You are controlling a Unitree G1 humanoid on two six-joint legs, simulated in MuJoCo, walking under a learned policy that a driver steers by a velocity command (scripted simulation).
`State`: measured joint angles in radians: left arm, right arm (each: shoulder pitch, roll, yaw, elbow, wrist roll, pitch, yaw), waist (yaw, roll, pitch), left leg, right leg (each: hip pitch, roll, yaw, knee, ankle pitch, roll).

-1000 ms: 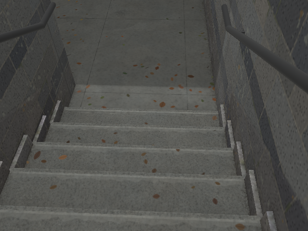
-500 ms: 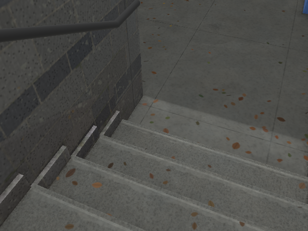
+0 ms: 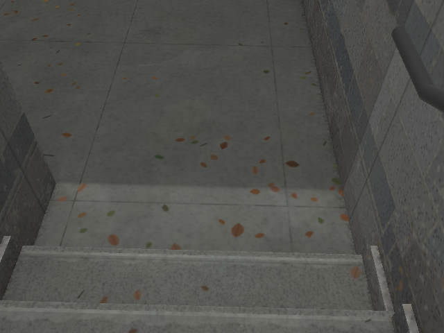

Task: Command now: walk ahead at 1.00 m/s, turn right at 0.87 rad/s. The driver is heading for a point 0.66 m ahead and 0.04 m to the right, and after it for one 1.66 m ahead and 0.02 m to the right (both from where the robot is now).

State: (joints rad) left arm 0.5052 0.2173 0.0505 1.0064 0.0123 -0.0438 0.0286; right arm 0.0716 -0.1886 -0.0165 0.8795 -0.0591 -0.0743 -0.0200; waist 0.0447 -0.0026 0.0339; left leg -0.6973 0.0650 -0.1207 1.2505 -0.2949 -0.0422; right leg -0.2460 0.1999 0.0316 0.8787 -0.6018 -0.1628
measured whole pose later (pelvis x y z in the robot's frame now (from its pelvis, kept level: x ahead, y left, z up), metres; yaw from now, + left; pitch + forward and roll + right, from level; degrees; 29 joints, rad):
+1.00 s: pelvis +0.81 -0.05 -0.36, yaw -6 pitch -3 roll -4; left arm 0.38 0.28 0.08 0.96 0.02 -0.06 0.05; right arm 0.20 -0.30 -0.08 0.84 -0.05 0.02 0.04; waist -0.02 0.05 0.01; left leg -0.25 0.04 0.06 0.49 0.13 0.16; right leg -0.03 -0.13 -0.30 1.21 -0.67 0.01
